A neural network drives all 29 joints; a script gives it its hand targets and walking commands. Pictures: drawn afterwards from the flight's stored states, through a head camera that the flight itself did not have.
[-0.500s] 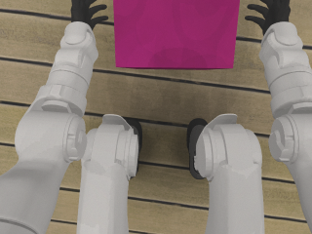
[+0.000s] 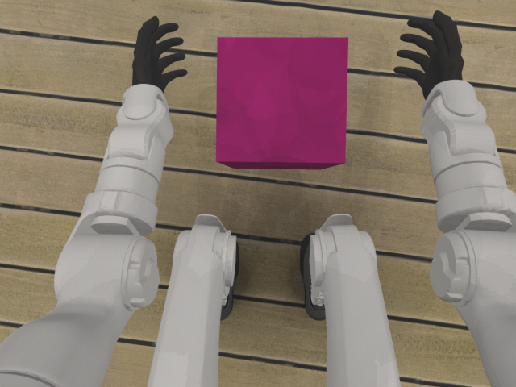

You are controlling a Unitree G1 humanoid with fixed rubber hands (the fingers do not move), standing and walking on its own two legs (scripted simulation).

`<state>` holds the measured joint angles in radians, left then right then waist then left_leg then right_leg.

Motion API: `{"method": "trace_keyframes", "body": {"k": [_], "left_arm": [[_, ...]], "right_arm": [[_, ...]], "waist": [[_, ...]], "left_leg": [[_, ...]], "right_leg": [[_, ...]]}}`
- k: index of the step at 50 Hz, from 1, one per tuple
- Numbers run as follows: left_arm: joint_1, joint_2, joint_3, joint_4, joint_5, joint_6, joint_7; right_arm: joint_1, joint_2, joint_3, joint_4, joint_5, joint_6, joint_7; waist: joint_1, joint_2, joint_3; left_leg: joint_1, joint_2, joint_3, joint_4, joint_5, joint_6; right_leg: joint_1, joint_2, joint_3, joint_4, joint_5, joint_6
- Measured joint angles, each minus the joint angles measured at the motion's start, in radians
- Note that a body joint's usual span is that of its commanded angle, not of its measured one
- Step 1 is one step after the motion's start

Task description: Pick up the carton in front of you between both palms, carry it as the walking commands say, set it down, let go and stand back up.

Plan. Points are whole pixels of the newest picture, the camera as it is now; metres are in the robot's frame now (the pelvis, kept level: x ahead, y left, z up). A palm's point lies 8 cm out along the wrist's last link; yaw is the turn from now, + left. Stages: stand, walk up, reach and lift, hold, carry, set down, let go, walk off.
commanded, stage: set down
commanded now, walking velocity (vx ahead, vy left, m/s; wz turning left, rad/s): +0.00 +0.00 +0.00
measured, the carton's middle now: (278, 116) +0.50 -0.03 -0.33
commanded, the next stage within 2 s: let go in 0.60 s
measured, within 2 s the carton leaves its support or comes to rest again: neither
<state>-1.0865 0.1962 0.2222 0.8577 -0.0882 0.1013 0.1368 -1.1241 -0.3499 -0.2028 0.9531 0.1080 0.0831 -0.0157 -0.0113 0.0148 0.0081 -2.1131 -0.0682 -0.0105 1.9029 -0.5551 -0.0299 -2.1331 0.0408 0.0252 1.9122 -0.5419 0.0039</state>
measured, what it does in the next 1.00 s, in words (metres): rises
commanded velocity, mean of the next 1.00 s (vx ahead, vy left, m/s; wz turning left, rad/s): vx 0.00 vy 0.00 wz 0.00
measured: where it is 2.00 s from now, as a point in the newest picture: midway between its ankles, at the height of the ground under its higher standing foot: (268, 291)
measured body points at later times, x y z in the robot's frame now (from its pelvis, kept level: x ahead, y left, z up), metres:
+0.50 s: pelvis +0.02 +0.00 +0.13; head +0.32 -0.02 +0.47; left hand +0.52 +0.16 +0.02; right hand +0.51 -0.24 +0.02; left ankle +0.10 +0.12 -0.42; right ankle +0.10 -0.11 -0.42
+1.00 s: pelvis +0.08 +0.00 +0.26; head +0.30 -0.02 +0.65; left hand +0.43 +0.20 +0.14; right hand +0.42 -0.25 +0.14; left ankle +0.10 +0.12 -0.42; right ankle +0.10 -0.11 -0.42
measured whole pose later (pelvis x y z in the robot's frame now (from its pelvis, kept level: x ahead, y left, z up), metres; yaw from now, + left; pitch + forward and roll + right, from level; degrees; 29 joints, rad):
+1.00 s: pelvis +0.08 +0.00 +0.26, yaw -2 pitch +33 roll +0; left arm -0.35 0.16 0.16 0.57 0.04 0.06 0.00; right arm -0.39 -0.23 -0.20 0.63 -0.03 0.05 0.06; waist 0.00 0.01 -0.10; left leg -1.10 -0.03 -0.05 0.87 -0.34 -0.01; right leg -1.12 0.04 0.04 0.87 -0.33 -0.01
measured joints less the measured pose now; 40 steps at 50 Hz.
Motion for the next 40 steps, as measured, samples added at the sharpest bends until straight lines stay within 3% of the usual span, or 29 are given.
{"method": "trace_keyframes", "body": {"k": [15, 34, 40], "left_arm": [[0.111, -0.016, 0.007, -0.146, 0.024, 0.048, -0.016], [0.231, -0.053, 0.046, -0.127, 0.100, 0.015, -0.070], [0.373, -0.064, 0.014, -0.179, 0.159, 0.011, -0.091]], "right_arm": [[0.102, 0.015, -0.041, -0.138, -0.034, 0.049, 0.037], [0.208, 0.062, -0.091, -0.108, -0.120, 0.011, 0.082], [0.359, 0.093, -0.072, -0.182, -0.175, 0.011, 0.077]], "waist": [[0.005, -0.002, -0.081], [0.011, -0.006, -0.136], [0.011, -0.007, -0.134]], "left_leg": [[0.164, 0.007, -0.015, -0.268, 0.057, 0.002], [0.515, 0.021, -0.025, -0.693, 0.167, 0.008], [0.657, 0.026, -0.031, -0.819, 0.193, 0.010]], "right_leg": [[0.166, -0.001, 0.000, -0.269, 0.056, -0.004], [0.517, -0.002, 0.010, -0.693, 0.165, -0.007], [0.660, -0.001, 0.010, -0.821, 0.191, -0.009]]}}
